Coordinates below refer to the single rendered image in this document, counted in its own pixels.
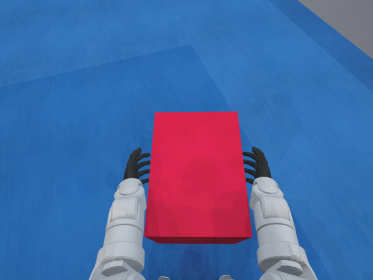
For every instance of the right robot hand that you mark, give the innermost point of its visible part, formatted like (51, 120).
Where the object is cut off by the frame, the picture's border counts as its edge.
(261, 165)

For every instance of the left robot hand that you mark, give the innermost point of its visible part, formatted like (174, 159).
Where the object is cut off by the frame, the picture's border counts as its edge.
(133, 166)

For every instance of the robot left forearm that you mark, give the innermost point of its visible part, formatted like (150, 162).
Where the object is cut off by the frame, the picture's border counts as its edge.
(122, 249)

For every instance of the robot right forearm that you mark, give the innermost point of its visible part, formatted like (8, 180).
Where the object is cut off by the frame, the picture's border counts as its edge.
(278, 244)

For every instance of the carton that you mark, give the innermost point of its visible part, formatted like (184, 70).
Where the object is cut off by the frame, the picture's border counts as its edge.
(197, 190)

